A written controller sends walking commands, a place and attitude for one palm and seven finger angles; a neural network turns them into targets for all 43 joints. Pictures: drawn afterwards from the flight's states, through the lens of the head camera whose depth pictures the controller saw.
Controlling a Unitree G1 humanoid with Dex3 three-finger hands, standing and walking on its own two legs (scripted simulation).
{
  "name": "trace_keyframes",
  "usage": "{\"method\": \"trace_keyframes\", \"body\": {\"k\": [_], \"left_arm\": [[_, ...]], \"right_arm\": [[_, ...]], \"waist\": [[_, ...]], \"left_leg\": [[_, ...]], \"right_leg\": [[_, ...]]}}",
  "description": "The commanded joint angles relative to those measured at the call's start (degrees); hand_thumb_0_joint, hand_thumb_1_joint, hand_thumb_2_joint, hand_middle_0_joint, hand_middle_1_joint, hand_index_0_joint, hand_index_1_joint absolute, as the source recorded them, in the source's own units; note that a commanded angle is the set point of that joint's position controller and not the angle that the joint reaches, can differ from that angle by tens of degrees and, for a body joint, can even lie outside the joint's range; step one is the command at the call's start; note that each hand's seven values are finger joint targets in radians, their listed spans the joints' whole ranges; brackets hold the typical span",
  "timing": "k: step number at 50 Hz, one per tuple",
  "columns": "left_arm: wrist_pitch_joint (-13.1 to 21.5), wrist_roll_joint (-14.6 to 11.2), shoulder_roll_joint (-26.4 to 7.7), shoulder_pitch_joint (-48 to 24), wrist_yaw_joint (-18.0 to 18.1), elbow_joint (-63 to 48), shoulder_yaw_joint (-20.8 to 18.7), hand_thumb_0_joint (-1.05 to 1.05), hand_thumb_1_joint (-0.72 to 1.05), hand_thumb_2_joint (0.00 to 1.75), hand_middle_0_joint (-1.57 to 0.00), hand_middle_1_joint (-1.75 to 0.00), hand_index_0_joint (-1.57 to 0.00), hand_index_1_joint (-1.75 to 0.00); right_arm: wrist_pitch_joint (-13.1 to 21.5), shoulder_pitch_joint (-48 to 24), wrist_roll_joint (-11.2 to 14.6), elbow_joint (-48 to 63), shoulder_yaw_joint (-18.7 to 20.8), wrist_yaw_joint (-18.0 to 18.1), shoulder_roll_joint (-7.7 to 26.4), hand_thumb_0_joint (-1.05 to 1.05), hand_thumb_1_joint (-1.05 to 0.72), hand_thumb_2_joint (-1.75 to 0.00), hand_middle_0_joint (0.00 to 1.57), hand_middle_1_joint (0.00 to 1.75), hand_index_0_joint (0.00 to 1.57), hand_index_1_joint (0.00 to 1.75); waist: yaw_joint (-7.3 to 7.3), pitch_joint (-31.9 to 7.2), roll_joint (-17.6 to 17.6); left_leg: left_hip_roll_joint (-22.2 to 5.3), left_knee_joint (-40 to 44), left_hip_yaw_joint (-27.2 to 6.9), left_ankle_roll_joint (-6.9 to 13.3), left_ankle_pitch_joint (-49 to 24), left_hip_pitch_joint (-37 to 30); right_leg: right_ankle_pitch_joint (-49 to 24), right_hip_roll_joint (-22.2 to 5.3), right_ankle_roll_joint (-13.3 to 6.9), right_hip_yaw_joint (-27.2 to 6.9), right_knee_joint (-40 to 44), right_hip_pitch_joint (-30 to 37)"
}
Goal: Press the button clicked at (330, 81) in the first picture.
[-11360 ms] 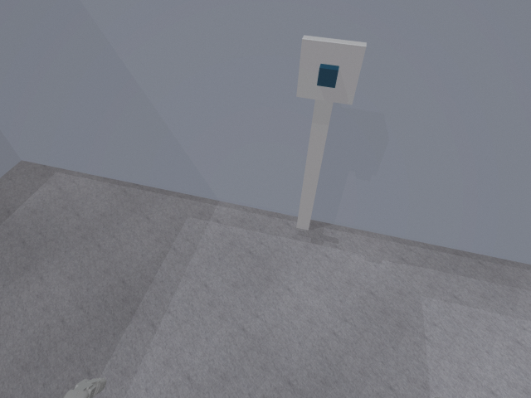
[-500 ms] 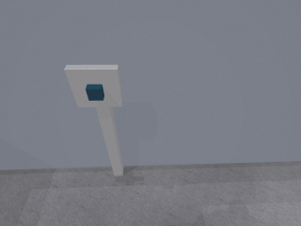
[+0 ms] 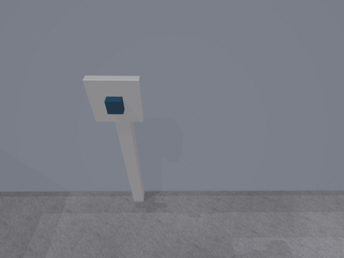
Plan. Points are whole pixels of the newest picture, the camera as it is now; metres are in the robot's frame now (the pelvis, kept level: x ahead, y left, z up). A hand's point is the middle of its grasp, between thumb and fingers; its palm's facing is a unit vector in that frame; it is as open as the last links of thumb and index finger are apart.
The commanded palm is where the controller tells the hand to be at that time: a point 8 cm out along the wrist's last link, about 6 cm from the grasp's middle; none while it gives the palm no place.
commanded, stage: shuffle to correct the standing spot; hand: left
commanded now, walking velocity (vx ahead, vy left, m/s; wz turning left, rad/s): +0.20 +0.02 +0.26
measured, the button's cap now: (115, 104) +0.59 +0.23 +0.03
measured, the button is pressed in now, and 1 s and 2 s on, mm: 0 0 0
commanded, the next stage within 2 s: come to a stop and stand still in 0.44 s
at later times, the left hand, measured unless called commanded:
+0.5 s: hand out of the picture +0.02 +0.19 -0.18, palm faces +0.14 -0.98 -0.13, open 7.4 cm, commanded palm none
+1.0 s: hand out of the picture +0.16 +0.24 -0.17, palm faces +0.04 -0.98 -0.20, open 7.4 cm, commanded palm none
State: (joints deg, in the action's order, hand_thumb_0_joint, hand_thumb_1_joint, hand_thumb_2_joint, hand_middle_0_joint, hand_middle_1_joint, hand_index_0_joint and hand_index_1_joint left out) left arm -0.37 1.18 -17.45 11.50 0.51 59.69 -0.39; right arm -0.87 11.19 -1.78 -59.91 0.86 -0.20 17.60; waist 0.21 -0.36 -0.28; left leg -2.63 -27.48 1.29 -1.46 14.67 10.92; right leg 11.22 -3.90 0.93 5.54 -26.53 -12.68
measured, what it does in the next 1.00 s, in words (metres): walks ahead: left foot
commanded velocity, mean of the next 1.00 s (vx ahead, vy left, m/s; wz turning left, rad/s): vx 0.05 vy -0.08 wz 0.03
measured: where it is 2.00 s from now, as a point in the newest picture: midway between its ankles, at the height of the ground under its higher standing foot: outside the picture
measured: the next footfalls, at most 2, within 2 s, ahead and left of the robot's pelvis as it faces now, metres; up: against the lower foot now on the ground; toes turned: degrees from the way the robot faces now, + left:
left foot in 0.56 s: +0.17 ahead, +0.16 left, +0.00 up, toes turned +10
right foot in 1.10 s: +0.15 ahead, -0.12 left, +0.00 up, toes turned +0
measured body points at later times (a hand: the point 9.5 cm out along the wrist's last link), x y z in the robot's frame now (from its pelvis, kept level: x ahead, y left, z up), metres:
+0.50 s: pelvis +0.07 +0.04 +0.00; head +0.07 +0.06 +0.45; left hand +0.01 +0.24 -0.17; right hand +0.07 -0.18 -0.16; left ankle +0.09 +0.14 -0.71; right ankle +0.06 -0.09 -0.74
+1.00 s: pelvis +0.11 +0.05 +0.00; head +0.12 +0.06 +0.45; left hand +0.16 +0.29 -0.16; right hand +0.10 -0.16 -0.15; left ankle +0.14 +0.15 -0.74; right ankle +0.11 -0.10 -0.69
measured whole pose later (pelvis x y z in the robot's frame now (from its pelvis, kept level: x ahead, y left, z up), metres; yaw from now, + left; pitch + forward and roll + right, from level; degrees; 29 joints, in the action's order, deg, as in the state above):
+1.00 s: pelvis +0.11 +0.05 +0.00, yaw +1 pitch -1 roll -1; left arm -4.1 1.6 -10.4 12.2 1.6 57.9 -3.8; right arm 0.5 17.2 -1.6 -63.1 2.1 2.9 5.3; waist 2.4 2.2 0.8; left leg -4.0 -25.3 9.7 2.0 11.2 13.4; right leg 20.4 -3.1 2.8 1.7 -51.8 -23.3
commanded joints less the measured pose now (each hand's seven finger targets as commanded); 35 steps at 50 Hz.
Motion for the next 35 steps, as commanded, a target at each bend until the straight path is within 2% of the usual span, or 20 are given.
{"method": "trace_keyframes", "body": {"k": [1,3,5,8,9,12,14,15,16,17,18,20,26,27,28,29,30,31,32,35], "left_arm": [[-0.01,0.11,-8.34,2.41,0.45,-2.93,-2.41,0.00,0.90,0.90,-0.20,-0.30,-0.20,-0.30],[0.14,0.03,-8.11,2.32,0.50,-3.42,-2.77,0.00,0.90,0.90,-0.20,-0.30,-0.20,-0.30],[0.19,-0.25,-6.40,2.22,0.28,-3.77,-2.57,0.00,0.90,0.90,-0.20,-0.30,-0.20,-0.30],[0.26,0.02,-0.27,2.66,-0.15,-4.77,-1.42,0.00,0.90,0.90,-0.20,-0.30,-0.20,-0.30],[0.59,0.36,1.13,2.65,-0.21,-4.95,-1.13,0.00,0.90,0.90,-0.20,-0.30,-0.20,-0.30],[1.77,-0.04,3.30,5.57,-0.77,-3.43,-0.88,0.00,0.90,0.90,-0.20,-0.30,-0.20,-0.30],[2.48,-0.28,3.74,12.08,-0.51,-1.09,-1.46,0.00,0.90,0.90,-0.20,-0.30,-0.20,-0.30],[2.96,-0.19,1.66,16.60,0.02,0.45,-2.10,0.00,0.90,0.90,-0.20,-0.30,-0.20,-0.30],[3.28,-0.12,-2.12,20.82,0.68,1.76,-3.15,0.00,0.90,0.90,-0.20,-0.30,-0.20,-0.30],[3.40,-0.20,-3.40,23.81,1.05,2.48,-3.52,0.00,0.90,0.90,-0.20,-0.30,-0.20,-0.30],[3.71,-0.15,-2.25,22.03,1.25,2.41,-3.36,0.00,0.90,0.90,-0.20,-0.30,-0.20,-0.30],[3.50,0.14,0.73,17.55,1.52,1.71,-2.94,0.00,0.90,0.90,-0.20,-0.30,-0.20,-0.30],[2.54,0.25,2.92,11.38,1.16,0.89,-2.73,0.00,0.90,0.90,-0.20,-0.30,-0.20,-0.30],[2.26,0.14,4.52,12.45,0.86,0.88,-2.27,0.00,0.90,0.90,-0.20,-0.30,-0.20,-0.30],[1.80,-0.11,7.40,12.64,0.73,-0.01,-1.94,0.00,0.90,0.90,-0.20,-0.30,-0.20,-0.30],[1.40,0.03,8.11,12.49,0.83,-1.42,-1.83,0.00,0.90,0.90,-0.20,-0.30,-0.20,-0.30],[1.02,0.36,7.52,11.81,0.68,-2.03,-2.16,0.00,0.90,0.90,-0.20,-0.30,-0.20,-0.30],[0.58,0.83,8.21,11.76,0.82,-0.46,-2.00,0.00,0.90,0.90,-0.20,-0.30,-0.20,-0.30],[0.41,0.63,8.40,12.98,0.83,0.89,-1.85,0.00,0.90,0.90,-0.20,-0.30,-0.20,-0.30],[-0.96,0.22,8.51,15.45,0.85,2.28,-2.29,0.00,0.90,0.90,-0.20,-0.30,-0.20,-0.30]], "right_arm": [[-0.16,3.42,0.08,2.06,0.56,-0.10,2.88,0.00,-0.90,-0.90,0.20,0.30,0.20,0.30],[0.11,5.55,0.26,1.61,0.68,-0.06,2.24,0.00,-0.90,-0.90,0.20,0.30,0.20,0.30],[0.73,8.26,0.44,0.84,0.68,-0.03,1.84,0.00,-0.90,-0.90,0.20,0.30,0.20,0.30],[1.21,11.49,0.29,0.04,2.13,0.48,6.37,0.00,-0.90,-0.90,0.20,0.30,0.20,0.30],[1.46,10.96,0.47,0.04,2.46,0.71,6.00,0.00,-0.90,-0.90,0.20,0.30,0.20,0.30],[2.31,10.66,0.73,-1.01,1.87,1.19,2.85,0.00,-0.90,-0.90,0.20,0.30,0.20,0.30],[2.53,9.00,1.04,-0.83,1.35,1.45,0.58,0.00,-0.90,-0.90,0.20,0.30,0.20,0.30],[2.76,8.08,1.42,-0.13,0.97,1.44,-1.74,0.00,-0.90,-0.90,0.20,0.30,0.20,0.30],[3.01,7.47,1.53,1.10,0.55,1.22,-4.63,0.00,-0.90,-0.90,0.20,0.30,0.20,0.30],[2.97,4.75,1.23,2.21,1.03,0.99,-3.75,0.00,-0.90,-0.90,0.20,0.30,0.20,0.30],[2.97,5.37,1.10,1.53,1.71,0.78,-3.56,0.00,-0.90,-0.90,0.20,0.30,0.20,0.30],[2.48,5.04,0.91,0.76,1.96,0.14,-4.94,0.00,-0.90,-0.90,0.20,0.30,0.20,0.30],[2.67,14.11,1.02,-1.95,1.86,-0.20,-8.28,0.00,-0.90,-0.90,0.20,0.30,0.20,0.30],[3.03,18.17,0.96,-3.33,2.43,0.15,-6.20,0.00,-0.90,-0.90,0.20,0.30,0.20,0.30],[3.46,22.05,0.47,-4.24,3.48,0.73,-1.57,0.00,-0.90,-0.90,0.20,0.30,0.20,0.30],[3.22,23.57,0.41,-4.33,3.89,1.36,2.13,0.00,-0.90,-0.90,0.20,0.30,0.20,0.30],[2.73,19.61,0.39,-3.06,3.96,1.80,2.45,0.00,-0.90,-0.90,0.20,0.30,0.20,0.30],[3.16,15.43,0.26,-2.28,2.95,2.21,-0.33,0.00,-0.90,-0.90,0.20,0.30,0.20,0.30],[3.39,11.66,0.26,-1.45,2.05,2.56,-1.92,0.00,-0.90,-0.90,0.20,0.30,0.20,0.30],[3.96,10.13,0.82,-1.20,1.48,3.60,-2.67,0.00,-0.90,-0.90,0.20,0.30,0.20,0.30]], "waist": [[-0.37,4.86,8.73],[0.51,4.74,8.31],[1.24,4.66,3.92],[1.84,8.19,-13.22],[1.26,10.19,-13.30],[0.01,8.18,-8.63],[-2.67,4.96,-3.79],[-4.11,3.46,3.09],[-4.91,2.91,13.83],[-6.09,2.12,11.93],[-4.61,2.98,8.47],[-2.40,7.21,9.64],[3.87,6.95,4.63],[4.79,4.93,-3.85],[6.00,5.26,-16.13],[5.60,4.81,-19.60],[3.99,6.84,-9.50],[2.23,7.41,-6.85],[0.42,7.48,-6.50],[-0.73,2.84,-4.60]], "left_leg": [[1.24,-2.12,1.40,1.38,11.66,8.72],[1.10,-3.62,1.65,1.79,9.35,7.28],[0.24,1.61,-0.78,2.60,8.98,5.34],[-9.49,16.74,-18.82,7.42,25.04,5.99],[-11.35,18.44,-21.57,9.49,25.50,6.11],[-10.08,13.12,-15.90,9.78,8.62,3.37],[-6.02,4.69,-9.20,7.14,2.98,9.35],[-1.69,-3.49,-3.84,5.08,4.54,16.91],[2.71,-13.11,2.63,2.95,11.64,24.68],[1.44,-21.97,2.13,2.81,17.91,26.31],[-0.33,-26.61,0.34,2.76,15.36,25.79],[-2.18,-29.21,0.88,2.67,11.71,24.98],[0.45,-5.28,7.39,1.61,-0.93,-3.61],[-1.20,-1.87,5.11,1.35,1.49,-8.94],[-12.25,9.40,-12.59,4.30,10.74,-9.40],[-21.30,18.45,-26.65,8.51,12.53,-6.53],[-23.25,18.56,-25.64,11.31,11.10,-2.37],[-20.25,17.91,-20.79,9.01,1.21,2.06],[-19.15,15.84,-16.59,8.31,-10.98,4.36],[-16.77,11.29,-4.76,6.99,-38.75,0.72]], "right_leg": [[29.34,-9.36,-3.45,-12.01,14.61,-3.11],[27.98,-10.07,-4.31,-11.07,13.76,-4.11],[23.51,-6.99,-3.35,-5.89,7.82,-4.68],[16.87,2.31,-0.53,2.74,-9.93,-10.62],[15.12,2.23,-0.79,1.92,-13.10,-12.45],[12.05,1.74,-1.57,0.65,-9.14,-8.58],[5.38,1.03,-2.05,-0.94,-0.26,5.15],[5.97,-4.67,-3.85,-8.66,4.16,13.45],[3.56,-14.83,-8.12,-20.64,10.40,18.74],[0.40,-20.90,-12.00,-26.17,13.52,18.56],[4.47,-19.29,-13.36,-24.20,13.95,15.47],[7.59,-16.78,-12.44,-18.97,15.00,8.55],[15.28,-7.08,-6.60,-3.37,7.09,-12.43],[16.04,-4.11,-5.20,-1.56,-0.01,-14.77],[19.21,1.23,-2.13,2.44,-14.13,-20.41],[23.76,3.41,-1.41,0.66,-25.61,-22.09],[20.00,0.43,-2.22,-3.24,-30.86,-20.94],[15.71,-1.02,-1.98,-4.84,-32.62,-18.82],[12.61,-1.97,-1.24,-5.72,-32.47,-16.56],[7.54,-0.72,0.87,-6.03,-33.29,-12.66]]}}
